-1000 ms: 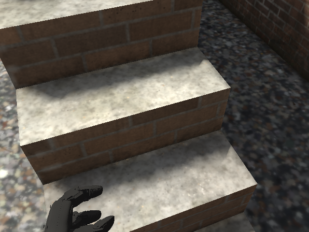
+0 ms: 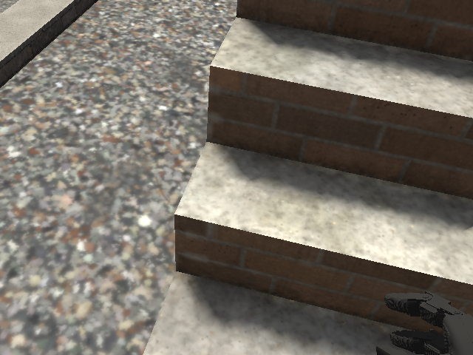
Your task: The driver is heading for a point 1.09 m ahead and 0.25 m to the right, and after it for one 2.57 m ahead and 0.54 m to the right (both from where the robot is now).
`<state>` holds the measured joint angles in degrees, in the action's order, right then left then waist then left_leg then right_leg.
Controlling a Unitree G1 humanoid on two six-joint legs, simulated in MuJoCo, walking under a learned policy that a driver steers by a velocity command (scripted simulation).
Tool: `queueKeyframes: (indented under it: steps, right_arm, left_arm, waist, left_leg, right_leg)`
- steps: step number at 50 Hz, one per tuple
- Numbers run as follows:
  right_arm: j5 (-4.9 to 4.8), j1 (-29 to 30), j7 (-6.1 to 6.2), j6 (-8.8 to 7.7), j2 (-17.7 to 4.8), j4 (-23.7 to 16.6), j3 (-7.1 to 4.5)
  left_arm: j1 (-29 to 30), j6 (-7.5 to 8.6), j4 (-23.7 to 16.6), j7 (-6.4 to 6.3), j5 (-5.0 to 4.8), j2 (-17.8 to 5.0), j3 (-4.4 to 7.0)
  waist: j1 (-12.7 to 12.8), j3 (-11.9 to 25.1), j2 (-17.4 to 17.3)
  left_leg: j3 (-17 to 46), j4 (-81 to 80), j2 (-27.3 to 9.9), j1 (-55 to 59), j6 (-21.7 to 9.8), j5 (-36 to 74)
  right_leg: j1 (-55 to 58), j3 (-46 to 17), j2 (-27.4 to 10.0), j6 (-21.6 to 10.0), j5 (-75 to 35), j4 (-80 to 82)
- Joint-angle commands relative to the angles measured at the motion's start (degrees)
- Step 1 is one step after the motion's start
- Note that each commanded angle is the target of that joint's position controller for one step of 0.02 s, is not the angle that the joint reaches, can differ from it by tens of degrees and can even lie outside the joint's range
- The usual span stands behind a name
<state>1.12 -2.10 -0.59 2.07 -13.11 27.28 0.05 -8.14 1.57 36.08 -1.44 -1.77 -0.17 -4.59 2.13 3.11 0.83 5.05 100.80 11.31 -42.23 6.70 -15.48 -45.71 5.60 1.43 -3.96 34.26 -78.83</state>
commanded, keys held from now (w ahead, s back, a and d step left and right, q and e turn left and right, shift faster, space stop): w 0.12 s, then w+e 0.76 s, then w+q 0.12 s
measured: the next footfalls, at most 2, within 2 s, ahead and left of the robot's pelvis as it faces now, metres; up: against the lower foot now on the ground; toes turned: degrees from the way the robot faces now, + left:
left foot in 0.12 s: +0.00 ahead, +0.06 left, -0.21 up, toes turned +3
right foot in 0.78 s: -0.02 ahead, -0.24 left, -0.02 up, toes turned -34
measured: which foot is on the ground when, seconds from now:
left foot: up 0.00-0.10, down 0.12-0.90, up 0.92-1.00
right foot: down 0.00-0.10, up 0.12-0.76, down 0.78-1.00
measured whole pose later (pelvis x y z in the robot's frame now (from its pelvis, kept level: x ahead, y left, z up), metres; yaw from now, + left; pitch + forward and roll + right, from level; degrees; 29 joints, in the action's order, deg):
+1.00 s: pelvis +0.03 -0.11 +0.02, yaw -27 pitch +5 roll -1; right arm -2.5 -12.1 -0.3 1.7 -22.0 39.5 -6.4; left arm -1.4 4.0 33.5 2.9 -4.2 -7.4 -3.5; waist 1.1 -2.5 -11.2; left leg -1.0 100.5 2.5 -39.6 -2.2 -26.6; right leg -32.5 6.7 -5.8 8.0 53.5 -65.3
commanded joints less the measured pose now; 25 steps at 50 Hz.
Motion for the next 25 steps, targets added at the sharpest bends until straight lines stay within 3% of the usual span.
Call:
queueKeyframes:
  steps: [1,2,3,4,5,6,7,8,9,10,11,12,13,14,15,16,17,19,20,21,22,23,24,25]
  right_arm:
    - [-0.81,-10.95,0.64,2.0,-7.13,-1.25,-2.41]
    - [-0.8,-12.99,0.55,2.31,-7.25,-0.89,-2.71]
    - [-0.61,-15.24,0.38,2.47,-7.14,0.43,-3.29]
    - [-0.1,-14.82,-0.57,2.06,-6.09,1.88,-3.75]
    - [0.18,-13.25,-1.99,1.94,-5.48,3.56,-3.96]
    - [0.2,-13.48,-2.92,1.62,-1.71,4.87,-2.37]
    - [2.77,-9.83,-2.32,-0.24,3.69,3.93,2.26]
    - [1.69,-10.11,0.45,-1.08,1.06,0.72,1.44]
    - [0.67,-10.06,2.42,-0.49,-7.89,-1.97,-2.27]
    - [-0.43,-7.82,2.22,-0.35,-11.21,-4.14,-3.75]
    - [-1.38,-2.95,2.6,-1.36,-12.95,-5.84,-3.81]
    - [-1.14,-0.53,2.91,-2.23,-10.91,-5.77,-2.6]
    - [-1.08,-3.35,3.01,-3.51,-8.45,-5.27,-1.75]
    - [-0.26,-6.54,2.91,-4.34,-6.93,-3.88,-1.4]
    - [0.52,-9.34,2.96,-4.51,-6.17,-2.26,-1.42]
    - [-0.07,-11.04,2.71,-4.78,-5.98,-0.01,-1.89]
    - [-0.18,-13.29,2.38,-5.0,-5.11,1.48,-1.84]
    - [0.52,-14.81,2.32,-4.93,-5.25,3.87,-2.2]
    - [0.52,-15.0,2.2,-4.96,-5.0,4.7,-2.33]
    - [-0.05,-16.48,2.06,-5.84,-3.96,6.07,-2.41]
    - [0.09,-16.41,1.66,-6.2,-4.23,7.39,-2.66]
    - [0.14,-16.39,1.19,-6.26,-5.23,8.74,-3.13]
    - [-0.43,-16.41,1.06,-6.14,-5.93,9.72,-3.46]
    - [-0.4,-15.88,0.92,-6.17,-5.97,10.72,-3.54]
  left_arm:
    - [16.03,3.85,-12.02,-1.09,-0.33,-3.01,1.01]
    - [16.86,4.05,-13.09,-1.61,-0.72,-2.42,0.7]
    - [16.51,3.83,-13.37,-2.42,-2.32,-1.62,0.36]
    - [14.51,3.62,-12.85,-4.15,-4.34,-0.16,-0.31]
    - [10.18,3.04,-11.88,-5.57,-5.09,2.0,-1.23]
    - [10.07,2.07,-11.29,-5.46,-4.55,5.42,-2.15]
    - [12.04,0.76,-12.31,-4.13,-3.9,10.03,-2.06]
    - [6.71,0.97,-14.22,-3.33,-4.83,8.85,-1.24]
    - [5.9,0.98,-13.57,-2.28,-4.91,0.94,0.58]
    - [8.47,0.67,-11.85,-0.52,-4.68,-4.28,2.18]
    - [11.43,0.04,-11.37,-0.02,-6.29,-6.31,3.18]
    - [14.46,-0.76,-11.49,0.08,-7.38,-8.71,3.57]
    - [13.22,-1.55,-10.21,-0.22,-8.12,-10.55,3.88]
    - [12.5,-2.41,-8.75,-0.98,-8.16,-9.98,3.74]
    - [11.94,-3.02,-7.11,-1.38,-7.6,-9.89,3.9]
    - [8.08,-3.69,-4.32,-1.61,-7.16,-9.91,4.38]
    - [7.1,-4.01,-3.49,-1.61,-6.16,-10.74,4.74]
    - [6.1,-3.8,-2.38,-2.02,-4.14,-11.71,5.53]
    - [5.92,-3.72,-2.17,-1.89,-3.75,-12.11,5.86]
    - [3.42,-3.36,-1.13,-1.26,-3.14,-13.98,6.48]
    - [3.95,-3.11,-1.27,-1.1,-3.04,-13.82,6.56]
    - [3.22,-3.24,-1.26,-1.15,-3.61,-14.52,7.07]
    - [1.29,-3.17,-1.46,-0.77,-3.84,-15.21,7.37]
    - [0.68,-3.16,-1.45,-0.59,-3.83,-15.81,7.53]
  waist:
    - [-5.98,4.29,-0.48]
    - [-7.05,3.64,-0.07]
    - [-8.88,1.94,-1.58]
    - [-8.36,-0.72,-1.97]
    - [-6.3,-2.85,-3.52]
    - [-7.1,-3.56,-8.82]
    - [-3.08,2.46,-12.35]
    - [0.82,11.94,-8.58]
    - [0.16,17.64,-1.46]
    - [-1.45,10.79,3.11]
    - [-0.45,4.94,0.06]
    - [-0.54,-0.01,2.22]
    - [-1.68,-1.55,1.23]
    - [-3.15,-1.53,1.15]
    - [-4.76,-1.45,0.12]
    - [-5.53,1.19,-1.41]
    - [-6.43,-0.64,-2.95]
    - [-6.98,-2.84,-7.37]
    - [-7.23,-3.17,-8.38]
    - [-6.54,-3.08,-7.19]
    - [-6.7,-3.99,-7.91]
    - [-6.18,-2.68,-8.86]
    - [-5.09,-2.12,-10.0]
    - [-4.75,-2.9,-10.56]
  left_leg:
    - [1.19,-13.6,-5.87,12.43,0.57,-0.66]
    - [0.32,-31.01,-8.65,15.89,-1.01,0.95]
    - [-2.53,-56.8,-12.54,24.46,-3.86,10.58]
    - [-5.51,-75.46,-15.1,33.35,-6.7,26.4]
    - [-6.89,-87.12,-16.43,37.95,-8.85,37.1]
    - [-6.23,-88.08,-17.5,34.48,-11.72,43.6]
    - [-2.62,-66.71,-17.52,33.48,-6.3,68.96]
    - [10.75,-60.86,-28.14,43.44,-2.26,76.91]
    - [16.99,-66.05,-33.29,52.47,-1.54,39.95]
    - [19.32,-73.03,-31.44,48.92,0.28,0.22]
    - [27.47,-81.52,-33.0,40.6,-0.71,-16.19]
    - [27.88,-84.4,-32.11,32.8,-1.39,-19.29]
    - [24.83,-85.3,-31.5,28.64,-2.21,-17.32]
    - [20.83,-85.6,-30.4,27.89,-2.73,-14.96]
    - [16.53,-84.61,-28.95,29.68,-4.09,-10.78]
    - [13.26,-83.77,-27.62,31.34,-5.11,-10.23]
    - [10.9,-83.27,-26.87,32.62,-6.35,-9.35]
    - [6.92,-84.74,-27.56,32.12,-8.27,-9.13]
    - [5.65,-85.21,-27.92,32.73,-9.35,-8.76]
    - [3.04,-84.5,-26.86,32.61,-10.15,-10.78]
    - [1.03,-85.28,-27.23,31.67,-10.85,-9.97]
    - [0.92,-86.7,-28.0,33.57,-12.18,-9.35]
    - [0.79,-87.78,-28.71,35.0,-13.29,-9.3]
    - [0.07,-88.63,-29.17,35.86,-14.57,-9.51]
  right_leg:
    - [-7.08,-25.68,-9.93,-9.56,-11.27,19.16]
    - [-6.42,-21.02,-9.02,-8.06,-15.0,17.54]
    - [-8.06,-14.48,-7.17,-6.5,-17.12,15.55]
    - [-11.98,-8.71,-6.14,-5.97,-14.03,12.0]
    - [-12.41,-4.15,-3.09,-5.94,-10.34,3.53]
    - [-12.54,0.19,3.17,-5.3,-0.97,-22.85]
    - [-19.9,-5.07,11.1,-0.61,1.76,-61.01]
    - [-26.35,-13.82,6.34,3.7,-3.51,-70.61]
    - [-37.58,-16.44,4.65,5.32,-15.42,-78.26]
    - [-44.51,-13.63,4.67,7.28,-29.05,-74.13]
    - [-43.24,-12.71,2.53,10.37,-35.7,-71.66]
    - [-38.51,-12.93,1.7,11.85,-36.44,-67.78]
    - [-31.94,-12.43,1.19,12.77,-36.43,-61.57]
    - [-28.26,-11.29,0.96,12.84,-35.48,-58.5]
    - [-26.46,-10.01,1.42,12.67,-35.77,-55.71]
    - [-24.23,-9.25,1.08,12.38,-34.84,-53.59]
    - [-23.54,-9.32,1.43,11.91,-34.89,-51.56]
    - [-21.21,-8.89,1.91,11.47,-34.86,-47.99]
    - [-20.55,-8.58,2.33,11.25,-34.33,-47.59]
    - [-18.78,-9.97,2.91,11.53,-35.04,-42.22]
    - [-17.23,-8.96,3.25,11.17,-35.21,-41.27]
    - [-16.35,-7.61,3.05,11.19,-33.6,-41.23]
    - [-15.02,-7.94,2.22,11.23,-31.53,-40.88]
    - [-14.97,-7.87,1.97,10.89,-29.14,-40.53]
Velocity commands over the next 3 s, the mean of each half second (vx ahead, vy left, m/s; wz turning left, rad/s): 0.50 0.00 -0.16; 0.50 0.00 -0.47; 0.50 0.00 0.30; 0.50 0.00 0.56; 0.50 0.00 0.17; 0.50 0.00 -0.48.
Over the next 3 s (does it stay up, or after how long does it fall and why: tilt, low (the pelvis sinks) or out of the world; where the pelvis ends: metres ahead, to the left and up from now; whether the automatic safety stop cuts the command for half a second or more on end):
stays up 0.31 -0.12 0.31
